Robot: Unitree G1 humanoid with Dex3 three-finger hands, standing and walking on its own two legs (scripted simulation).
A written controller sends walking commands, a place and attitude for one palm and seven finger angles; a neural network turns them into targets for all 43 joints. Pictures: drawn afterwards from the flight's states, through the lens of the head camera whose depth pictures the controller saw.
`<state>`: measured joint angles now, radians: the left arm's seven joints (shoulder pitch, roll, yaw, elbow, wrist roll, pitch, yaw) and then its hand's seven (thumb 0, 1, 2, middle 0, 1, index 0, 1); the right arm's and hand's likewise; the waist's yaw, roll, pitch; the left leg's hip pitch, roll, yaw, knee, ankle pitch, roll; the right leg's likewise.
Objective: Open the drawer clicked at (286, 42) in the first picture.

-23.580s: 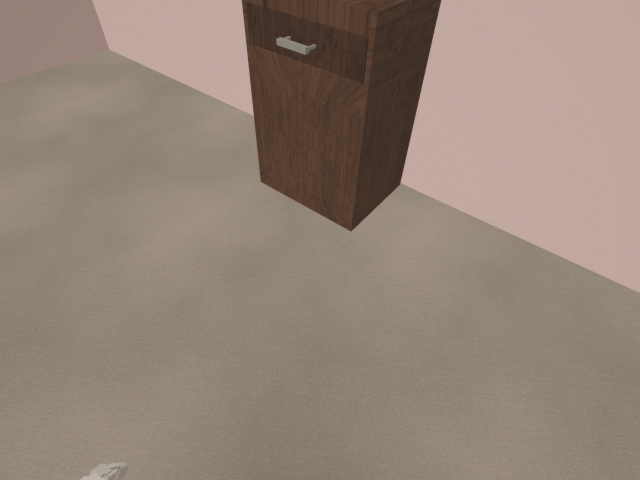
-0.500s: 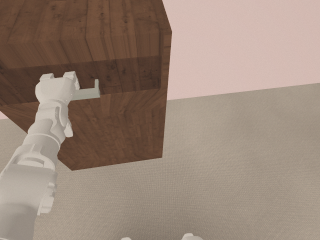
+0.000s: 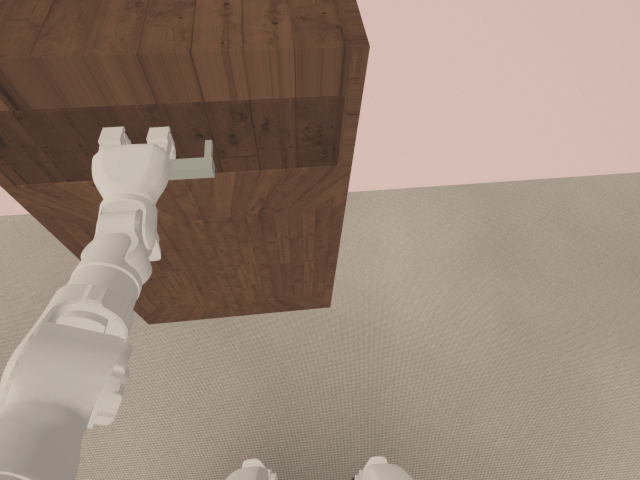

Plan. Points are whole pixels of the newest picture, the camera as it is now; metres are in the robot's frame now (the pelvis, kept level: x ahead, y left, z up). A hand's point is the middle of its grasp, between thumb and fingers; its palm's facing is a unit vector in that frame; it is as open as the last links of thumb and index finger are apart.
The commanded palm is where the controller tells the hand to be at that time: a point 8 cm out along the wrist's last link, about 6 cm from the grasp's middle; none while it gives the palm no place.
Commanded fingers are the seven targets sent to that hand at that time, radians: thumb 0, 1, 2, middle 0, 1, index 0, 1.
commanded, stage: lower the fingers behind the handle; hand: left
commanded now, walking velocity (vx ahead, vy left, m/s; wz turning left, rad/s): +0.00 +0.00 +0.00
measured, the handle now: (168, 159) +0.55 +0.20 +0.02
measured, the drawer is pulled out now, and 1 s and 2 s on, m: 0.00 0.00 0.00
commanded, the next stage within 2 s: lift the fingers back up to retry in 0.28 s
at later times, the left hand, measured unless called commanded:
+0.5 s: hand (145, 195) +0.48 +0.22 +0.03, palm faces -0.04 +0.03 -1.00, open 14.1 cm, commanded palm +0.47 +0.21 +0.07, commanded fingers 0.00 -0.50 0.30 -0.30 -1.20 -0.30 -1.20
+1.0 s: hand (133, 169) +0.48 +0.22 +0.09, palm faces +0.03 +0.01 -1.00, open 13.8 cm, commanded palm +0.45 +0.21 +0.14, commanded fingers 0.00 -0.50 0.30 -0.30 -1.20 -0.30 -1.20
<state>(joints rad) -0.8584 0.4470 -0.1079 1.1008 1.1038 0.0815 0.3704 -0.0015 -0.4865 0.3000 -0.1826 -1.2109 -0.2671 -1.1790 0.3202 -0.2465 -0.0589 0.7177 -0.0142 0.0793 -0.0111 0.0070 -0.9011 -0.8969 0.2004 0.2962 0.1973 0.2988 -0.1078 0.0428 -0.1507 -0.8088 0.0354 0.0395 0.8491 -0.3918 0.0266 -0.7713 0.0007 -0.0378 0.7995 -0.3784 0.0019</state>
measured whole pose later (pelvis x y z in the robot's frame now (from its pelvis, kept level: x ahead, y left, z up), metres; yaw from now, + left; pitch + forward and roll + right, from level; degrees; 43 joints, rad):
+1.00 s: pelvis +0.01 +0.00 +0.02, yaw +0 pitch +15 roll -1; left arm -0.77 0.43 -0.07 0.96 1.06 0.08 0.31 0.00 -0.49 0.30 -0.32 -1.20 -0.32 -1.19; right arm 0.32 -0.25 -0.06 0.72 0.01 0.09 -0.02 0.01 -0.90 -0.90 0.20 0.30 0.20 0.30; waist -0.08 0.07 -0.13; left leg -0.60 0.03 0.05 0.70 -0.35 0.02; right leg -0.58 0.00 -0.02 0.66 -0.34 0.00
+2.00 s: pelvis +0.01 -0.01 +0.02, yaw +0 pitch +13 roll -1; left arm -0.75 0.46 -0.06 1.00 1.08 0.03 0.32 0.00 -0.49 0.30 -0.32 -1.20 -0.32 -1.20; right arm 0.31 -0.26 -0.06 0.74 0.01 0.07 -0.03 0.01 -0.90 -0.90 0.20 0.30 0.20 0.30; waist -0.07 0.05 -0.11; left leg -0.57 0.03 0.05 0.65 -0.32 0.01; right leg -0.55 0.00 -0.02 0.63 -0.32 -0.01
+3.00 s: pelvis +0.01 -0.01 +0.03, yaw +1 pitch +13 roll -1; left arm -0.76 0.49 -0.13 0.98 1.01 0.03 0.13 0.00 -0.48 0.30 -0.32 -1.20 -0.32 -1.20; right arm 0.33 -0.25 -0.05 0.72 0.01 0.08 -0.06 0.01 -0.90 -0.90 0.20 0.30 0.20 0.30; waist -0.07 0.05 -0.10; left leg -0.56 0.03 0.04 0.64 -0.32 0.01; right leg -0.53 0.00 -0.04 0.62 -0.32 -0.01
